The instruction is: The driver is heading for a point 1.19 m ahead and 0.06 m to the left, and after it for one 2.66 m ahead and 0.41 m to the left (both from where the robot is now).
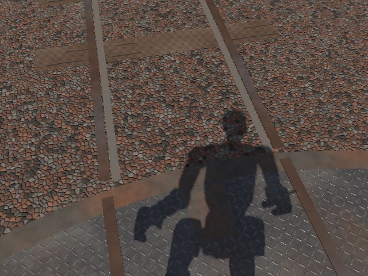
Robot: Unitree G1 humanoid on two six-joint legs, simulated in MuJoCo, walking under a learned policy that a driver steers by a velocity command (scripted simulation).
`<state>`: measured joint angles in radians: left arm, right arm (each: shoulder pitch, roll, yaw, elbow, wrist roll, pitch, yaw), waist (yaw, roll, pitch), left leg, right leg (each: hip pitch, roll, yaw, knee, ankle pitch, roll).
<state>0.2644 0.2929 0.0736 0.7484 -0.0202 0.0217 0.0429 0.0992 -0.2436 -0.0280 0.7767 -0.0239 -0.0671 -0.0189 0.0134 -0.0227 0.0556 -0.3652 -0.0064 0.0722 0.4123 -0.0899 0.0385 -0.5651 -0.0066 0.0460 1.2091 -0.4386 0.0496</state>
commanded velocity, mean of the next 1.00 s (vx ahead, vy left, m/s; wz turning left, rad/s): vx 0.10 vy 0.00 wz -0.23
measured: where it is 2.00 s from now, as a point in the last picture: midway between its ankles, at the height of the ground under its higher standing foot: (212, 223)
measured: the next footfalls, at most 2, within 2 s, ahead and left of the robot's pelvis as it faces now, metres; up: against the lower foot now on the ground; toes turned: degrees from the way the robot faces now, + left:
right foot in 0.24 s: +0.10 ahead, -0.15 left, +0.00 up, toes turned -10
left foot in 0.64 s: +0.11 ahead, +0.08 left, +0.00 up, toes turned -11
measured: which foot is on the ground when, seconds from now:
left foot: down 0.00-0.24, up 0.26-0.62, down 0.64-0.88, up 0.90-1.00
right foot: up 0.00-0.22, down 0.24-1.00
